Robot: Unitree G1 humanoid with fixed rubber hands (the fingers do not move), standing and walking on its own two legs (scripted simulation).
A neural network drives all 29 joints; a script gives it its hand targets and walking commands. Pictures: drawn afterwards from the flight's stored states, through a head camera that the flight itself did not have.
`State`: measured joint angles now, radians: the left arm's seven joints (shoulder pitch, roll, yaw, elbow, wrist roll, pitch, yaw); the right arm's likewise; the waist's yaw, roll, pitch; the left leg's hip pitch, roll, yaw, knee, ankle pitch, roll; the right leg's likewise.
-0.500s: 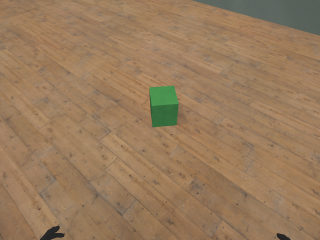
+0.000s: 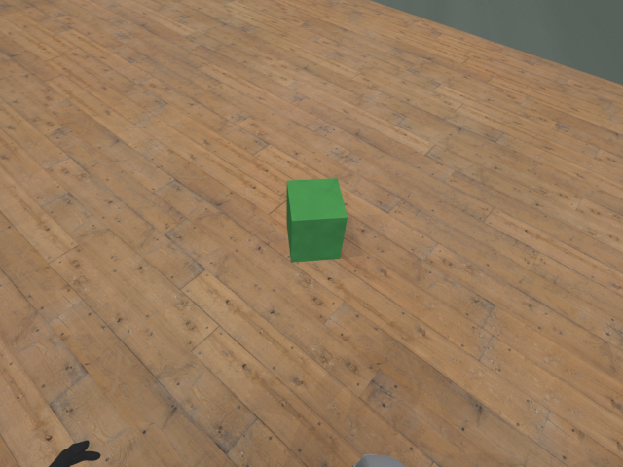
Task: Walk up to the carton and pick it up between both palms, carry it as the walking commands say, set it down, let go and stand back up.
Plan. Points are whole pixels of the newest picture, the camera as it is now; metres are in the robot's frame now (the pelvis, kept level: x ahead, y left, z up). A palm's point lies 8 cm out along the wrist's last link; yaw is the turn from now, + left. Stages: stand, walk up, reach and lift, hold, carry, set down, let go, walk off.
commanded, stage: walk up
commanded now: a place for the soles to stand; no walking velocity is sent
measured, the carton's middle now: (314, 220) +1.07 -0.02 -0.65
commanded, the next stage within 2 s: none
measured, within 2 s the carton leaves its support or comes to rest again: neither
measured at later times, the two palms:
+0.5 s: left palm (62, 394) +0.22 +0.35 -0.08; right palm (538, 354) +0.29 -0.33 -0.07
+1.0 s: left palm (136, 240) +0.48 +0.32 -0.07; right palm (515, 301) +0.40 -0.35 -0.10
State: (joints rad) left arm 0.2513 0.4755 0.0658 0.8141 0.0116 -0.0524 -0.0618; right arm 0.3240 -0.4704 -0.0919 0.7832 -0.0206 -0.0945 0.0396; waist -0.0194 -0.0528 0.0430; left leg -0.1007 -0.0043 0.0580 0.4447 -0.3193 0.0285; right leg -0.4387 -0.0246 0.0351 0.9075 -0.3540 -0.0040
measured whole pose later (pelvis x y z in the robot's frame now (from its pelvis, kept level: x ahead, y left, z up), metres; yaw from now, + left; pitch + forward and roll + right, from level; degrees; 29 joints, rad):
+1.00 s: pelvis +0.36 -0.01 -0.02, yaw +0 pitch -1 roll +0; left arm 0.25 0.48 0.09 0.71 0.00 -0.09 -0.05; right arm 0.39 -0.49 -0.05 0.72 0.00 -0.07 0.03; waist -0.02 0.03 0.05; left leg -0.40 0.05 0.00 1.04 -0.43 0.03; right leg -0.36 -0.01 -0.05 0.63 -0.25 -0.03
